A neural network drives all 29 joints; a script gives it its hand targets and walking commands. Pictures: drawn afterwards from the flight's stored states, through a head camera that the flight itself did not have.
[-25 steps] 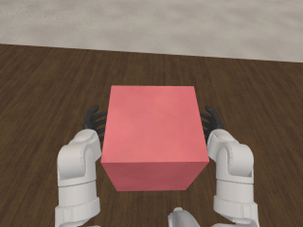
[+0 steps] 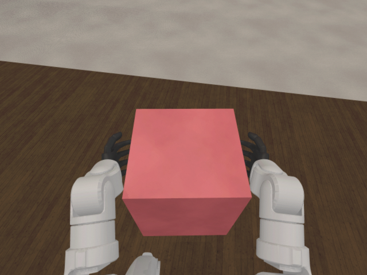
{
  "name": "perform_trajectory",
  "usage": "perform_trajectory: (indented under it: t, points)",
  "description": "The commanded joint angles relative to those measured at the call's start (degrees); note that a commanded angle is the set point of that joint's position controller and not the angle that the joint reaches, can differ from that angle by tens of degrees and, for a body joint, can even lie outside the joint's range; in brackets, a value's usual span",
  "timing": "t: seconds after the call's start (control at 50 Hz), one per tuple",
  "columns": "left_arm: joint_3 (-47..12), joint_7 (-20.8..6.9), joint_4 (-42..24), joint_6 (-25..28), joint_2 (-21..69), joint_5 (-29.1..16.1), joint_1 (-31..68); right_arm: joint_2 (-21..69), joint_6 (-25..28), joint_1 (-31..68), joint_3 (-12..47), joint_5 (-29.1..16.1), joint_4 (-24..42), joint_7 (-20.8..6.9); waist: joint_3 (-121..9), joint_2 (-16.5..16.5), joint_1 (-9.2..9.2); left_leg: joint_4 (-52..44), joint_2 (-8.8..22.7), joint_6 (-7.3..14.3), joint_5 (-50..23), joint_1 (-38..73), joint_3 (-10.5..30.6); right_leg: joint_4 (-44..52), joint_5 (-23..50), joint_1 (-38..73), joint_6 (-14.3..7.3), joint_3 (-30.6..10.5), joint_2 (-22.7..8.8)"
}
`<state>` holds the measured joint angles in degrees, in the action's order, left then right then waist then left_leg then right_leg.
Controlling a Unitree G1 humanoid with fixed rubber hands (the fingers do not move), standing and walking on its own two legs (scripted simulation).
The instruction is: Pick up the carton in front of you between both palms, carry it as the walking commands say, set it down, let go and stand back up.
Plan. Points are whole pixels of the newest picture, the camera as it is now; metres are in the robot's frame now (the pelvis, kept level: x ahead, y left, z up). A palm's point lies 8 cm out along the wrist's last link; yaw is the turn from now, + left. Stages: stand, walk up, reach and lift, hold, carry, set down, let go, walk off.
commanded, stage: carry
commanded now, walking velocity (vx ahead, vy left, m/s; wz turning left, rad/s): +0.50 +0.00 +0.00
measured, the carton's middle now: (185, 177) +0.34 +0.02 +0.01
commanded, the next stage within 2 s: none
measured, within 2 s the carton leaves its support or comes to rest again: neither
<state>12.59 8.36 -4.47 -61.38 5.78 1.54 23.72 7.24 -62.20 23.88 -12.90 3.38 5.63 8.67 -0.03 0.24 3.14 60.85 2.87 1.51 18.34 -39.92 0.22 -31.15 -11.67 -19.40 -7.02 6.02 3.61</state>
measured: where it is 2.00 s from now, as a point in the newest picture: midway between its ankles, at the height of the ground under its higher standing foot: (188, 136)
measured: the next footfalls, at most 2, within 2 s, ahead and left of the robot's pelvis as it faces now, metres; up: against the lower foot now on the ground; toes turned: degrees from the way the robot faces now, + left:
left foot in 0.24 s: +0.33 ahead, +0.09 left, -0.03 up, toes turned +3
right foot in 0.76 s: +0.64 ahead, -0.06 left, -0.06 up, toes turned -4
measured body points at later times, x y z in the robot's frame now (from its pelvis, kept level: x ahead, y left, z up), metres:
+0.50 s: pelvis +0.30 +0.04 -0.03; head +0.34 +0.05 +0.42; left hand +0.65 +0.17 +0.05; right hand +0.63 -0.13 +0.05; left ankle +0.29 +0.09 -0.76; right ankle +0.33 -0.11 -0.69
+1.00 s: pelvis +0.59 -0.02 -0.06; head +0.63 -0.02 +0.39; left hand +0.92 +0.15 +0.00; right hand +0.94 -0.15 +0.00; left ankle +0.61 +0.13 -0.72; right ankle +0.60 -0.06 -0.79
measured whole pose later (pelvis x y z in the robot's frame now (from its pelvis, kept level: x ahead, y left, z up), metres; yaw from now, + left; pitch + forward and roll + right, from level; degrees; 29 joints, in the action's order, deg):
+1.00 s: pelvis +0.59 -0.02 -0.06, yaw +0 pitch +5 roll +1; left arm 12.7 8.2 -3.4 -61.0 6.0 2.2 22.7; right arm 6.8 -61.8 23.9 -12.4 3.2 3.3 8.7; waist -0.7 -0.1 2.5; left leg 65.5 2.2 1.6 21.0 -38.4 0.1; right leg -32.7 -10.5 -21.9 -7.1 6.3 3.5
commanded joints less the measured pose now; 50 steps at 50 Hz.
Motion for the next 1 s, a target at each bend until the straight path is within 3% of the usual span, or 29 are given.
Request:
perform_trajectory:
  t: [0.0,0.06,0.14,0.16,0.2,0.22,0.24,0.26,0.28,0.3,0.32,0.34,0.4,0.46,0.56,0.66,0.7,0.72,0.74,0.76,0.78,0.8,0.82,0.84,0.86,0.92,0.98]
  points:
    - [-44.4,-8.5,-9.5,2.1,52.6,-20.9,40.0,49.2,3.0,35.4,41.1,-15.0,6.3,-5.5,-26.6,5.2,0.33,-6.7,-0.1,-0.2,-7.7,-4.9,-2.1,5.8,35.2,25.8,-4.8,-16.2,-15.3]
    - [-44.2,-8.0,-10.8,1.9,49.8,-20.5,37.9,46.7,2.7,35.0,41.7,-15.5,9.1,-5.2,-25.6,5.3,1.78,-16.7,-2.1,0.7,-15.4,-3.2,-4.5,4.0,40.1,28.3,-3.1,-12.7,-12.3]
    - [-43.0,-7.1,-9.3,0.4,46.0,-19.1,34.4,42.1,0.7,33.0,40.8,-15.0,9.3,-5.1,-22.7,5.8,3.60,-31.6,-4.9,2.4,-24.1,3.0,-7.3,1.1,39.0,29.9,-2.4,-9.9,-10.2]
    - [-42.5,-6.9,-8.5,-0.1,45.3,-18.7,33.8,41.0,0.1,32.3,40.1,-14.7,8.7,-5.1,-22.5,6.3,2.85,-34.8,-5.2,3.5,-25.5,7.7,-7.3,-1.1,39.3,28.3,-1.8,-9.1,-10.3]
    - [-41.7,-6.6,-6.9,-1.1,44.4,-18.1,33.6,38.9,-0.9,30.1,37.9,-13.5,6.4,-4.9,-25.5,5.1,-1.65,-39.4,-5.9,4.7,-28.9,24.6,-9.2,-12.2,40.8,21.8,1.0,-5.1,-9.2]
    - [-41.2,-6.4,-6.0,-1.5,43.9,-17.6,34.3,37.8,-1.4,29.1,36.5,-12.7,5.5,-4.8,-27.5,2.0,-4.23,-37.5,-1.5,4.6,-31.1,36.3,-5.8,-20.8,28.9,12.8,2.5,-4.1,-7.5]
    - [-40.4,-6.3,-5.1,-2.0,43.5,-17.2,34.6,36.5,-1.9,28.1,35.1,-12.3,4.8,-4.7,-31.1,-5.2,-3.37,-27.7,11.6,5.1,-50.3,50.0,8.8,-30.7,-2.2,-1.2,4.1,-3.6,-5.2]
    - [-39.7,-6.0,-3.8,-2.8,43.4,-17.1,34.4,34.7,-2.1,29.9,34.6,-11.9,2.8,-4.2,-36.4,-18.2,-7.30,-29.7,21.7,18.2,-41.6,62.6,29.6,-47.9,-23.6,-18.3,6.9,-5.8,2.5]
    - [-39.7,-5.6,-4.6,-3.0,43.5,-17.1,35.7,37.1,-2.2,28.4,35.0,-13.1,1.7,-4.4,-35.4,-13.8,-7.12,-33.7,19.8,18.6,-25.3,60.6,33.4,-51.2,-21.5,-23.9,5.0,-8.5,0.0]
    - [-39.0,-5.5,-4.9,-3.0,45.3,-16.8,37.1,39.9,-1.9,30.5,35.9,-14.4,3.4,-4.9,-31.6,-9.9,-7.36,-35.4,16.5,16.7,-20.4,55.6,29.3,-49.8,-18.7,-25.8,4.2,-8.6,-1.9]
    - [-38.4,-5.5,-5.3,-2.7,47.4,-16.4,38.4,43.1,-1.7,34.3,37.6,-16.2,5.0,-5.6,-28.6,-3.9,-6.72,-36.5,15.0,14.5,-20.8,50.0,25.6,-46.4,-15.0,-25.0,4.4,-8.4,-3.7]
    - [-37.8,-5.6,-5.3,-2.4,49.0,-15.8,38.8,46.3,-1.2,37.9,39.4,-17.9,6.5,-6.3,-26.7,-2.3,-5.84,-37.6,13.7,13.6,-23.0,44.8,21.7,-42.2,-12.8,-23.5,4.8,-8.2,-5.0]
    - [-38.4,-6.1,-5.9,-0.9,51.7,-14.5,39.2,51.3,0.5,43.9,42.9,-21.8,8.6,-7.9,-26.4,-3.5,-4.76,-38.8,11.6,12.3,-24.9,39.1,15.8,-34.5,-10.5,-19.4,5.7,-6.8,-6.0]
    - [-39.5,-5.8,-6.9,0.2,51.3,-13.6,38.0,51.3,1.4,42.9,44.2,-22.8,9.2,-8.3,-26.9,-5.2,-5.89,-37.6,10.8,12.3,-34.2,43.0,12.2,-27.3,-5.7,-23.0,5.8,-5.3,-6.0]
    - [-40.2,-5.0,-9.6,0.0,47.4,-13.1,35.8,47.6,1.2,38.6,43.7,-22.5,9.2,-7.8,-26.2,-6.6,-7.62,-34.6,7.4,10.1,-44.6,48.0,6.5,-15.1,7.4,-24.3,5.0,-3.6,-4.9]
    - [-38.5,-5.2,-7.0,-1.7,43.7,-11.5,32.5,44.6,0.0,33.4,41.7,-19.8,4.6,-7.5,-22.0,-6.4,-9.47,-30.6,4.6,8.7,-42.6,48.9,3.5,2.2,17.8,-18.0,3.5,0.1,-1.8]
    - [-36.8,-5.4,-4.8,-2.2,42.4,-10.6,31.2,44.5,-0.3,33.8,41.2,-19.0,2.8,-7.5,-22.4,-7.3,-6.93,-24.6,4.5,6.6,-44.5,44.6,1.5,7.0,19.6,-7.1,1.9,0.9,-1.0]
    - [-35.7,-5.4,-3.1,-2.2,41.8,-9.9,29.9,44.8,-0.5,34.2,40.8,-18.9,1.9,-7.5,-24.1,-6.0,-4.33,-17.7,3.2,4.9,-44.3,40.6,-1.4,10.0,22.0,2.9,1.6,2.5,-0.3]
    - [-34.7,-5.5,-2.1,-2.2,41.4,-9.1,29.3,44.7,-0.5,34.1,40.4,-18.5,0.9,-7.4,-26.4,-3.3,-2.03,-8.2,1.4,3.3,-33.1,31.7,-3.1,7.5,23.7,14.8,1.4,-0.6,-3.9]
    - [-33.3,-5.5,-0.7,-2.2,40.6,-8.5,28.2,44.6,-0.7,34.7,39.8,-17.9,-0.1,-7.1,-30.4,4.6,-1.72,3.1,-1.4,1.8,-3.1,17.7,-4.1,-1.6,40.5,28.2,0.8,-15.9,-17.0]
    - [-32.9,-5.1,0.2,-2.2,39.1,-8.6,30.5,45.5,-1.0,34.0,39.5,-17.7,-2.0,-6.9,-35.7,17.1,-0.31,20.9,-8.7,-1.0,17.5,-0.4,-1.1,-0.4,35.6,42.7,-11.4,-36.6,-28.2]
    - [-34.2,-5.2,1.0,-1.9,42.0,-10.0,28.8,44.8,-0.9,34.7,39.1,-17.4,-0.6,-6.5,-35.0,13.3,0.49,23.7,-6.0,0.4,14.6,-5.3,1.6,3.3,17.7,39.6,-12.2,-39.9,-26.3]
    - [-35.2,-5.7,-1.0,-1.4,45.0,-11.7,31.6,47.2,-0.5,37.3,39.2,-17.5,0.5,-6.3,-31.3,9.9,0.75,22.4,-4.3,1.0,11.7,-6.4,1.9,5.5,11.6,33.7,-10.0,-35.9,-22.3]
    - [-37.1,-6.4,-3.1,-0.8,48.3,-13.7,35.4,49.4,0.0,39.2,39.1,-17.5,1.3,-6.2,-28.3,3.8,0.11,19.0,-2.9,1.2,8.7,-5.7,1.7,6.8,11.1,27.8,-8.3,-32.4,-20.9]
    - [-39.3,-7.0,-5.2,-0.1,51.4,-15.9,39.6,51.0,0.6,40.2,38.8,-17.2,1.9,-6.2,-26.4,2.1,-0.62,15.4,-1.2,1.3,6.6,-3.7,2.0,8.0,12.0,22.4,-7.6,-29.4,-20.4]
    - [-43.0,-8.4,-8.4,2.0,55.4,-20.1,45.0,52.9,2.5,40.0,39.7,-16.5,3.3,-6.3,-26.4,3.1,-1.77,8.0,-0.1,0.4,3.7,0.0,0.9,9.2,12.2,16.6,-6.6,-23.8,-17.9]
    - [-44.2,-8.5,-9.2,2.9,54.3,-20.9,42.2,51.3,3.5,36.9,40.6,-15.6,4.7,-5.7,-27.3,4.5,-0.87,1.2,0.4,-0.5,-0.5,-4.1,-0.6,7.4,24.4,21.8,-6.8,-20.1,-17.2]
